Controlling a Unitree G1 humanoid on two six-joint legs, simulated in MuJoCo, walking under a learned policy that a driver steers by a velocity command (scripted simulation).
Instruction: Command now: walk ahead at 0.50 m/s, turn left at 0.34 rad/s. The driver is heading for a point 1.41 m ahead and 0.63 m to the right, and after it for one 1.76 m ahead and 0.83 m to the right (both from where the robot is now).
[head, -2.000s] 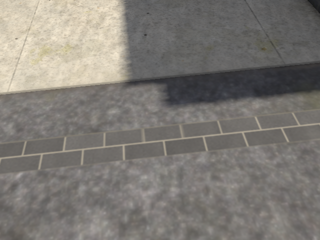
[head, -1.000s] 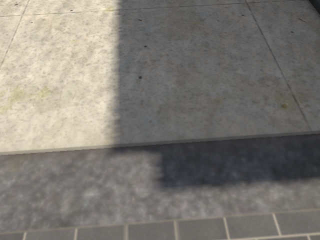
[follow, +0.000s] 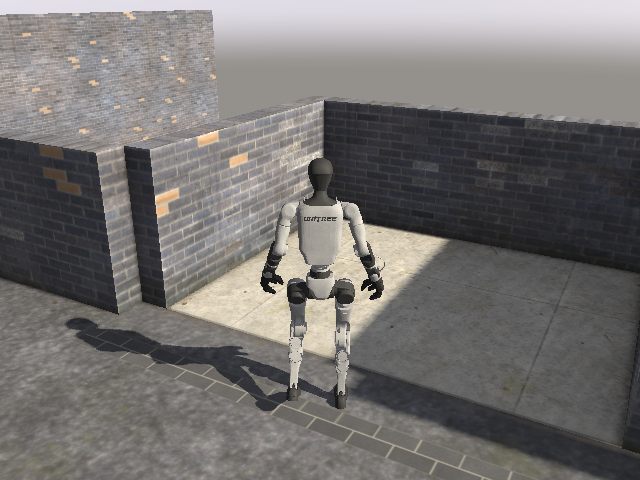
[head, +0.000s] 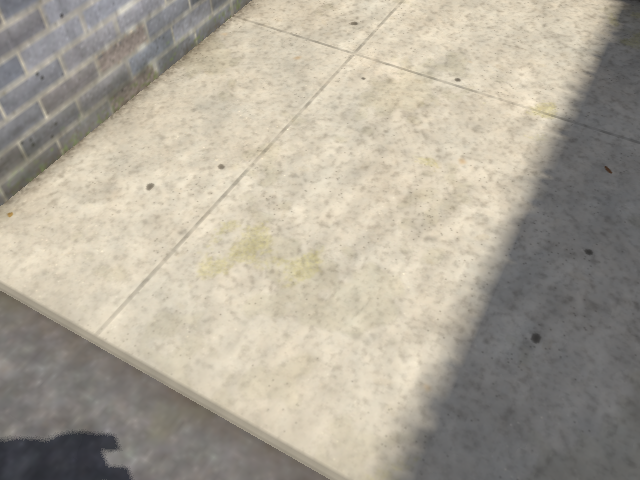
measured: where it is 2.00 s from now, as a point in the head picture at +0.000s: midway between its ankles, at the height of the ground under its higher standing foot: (482, 286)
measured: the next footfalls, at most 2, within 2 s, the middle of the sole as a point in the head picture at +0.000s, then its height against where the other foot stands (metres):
left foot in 0.30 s outside the picture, level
right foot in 0.80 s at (422, 458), level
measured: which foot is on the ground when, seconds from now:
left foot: up 0.00-0.28, down 0.30-0.82, up 0.84-1.00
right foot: down 0.00-0.30, up 0.32-0.78, down 0.80-1.00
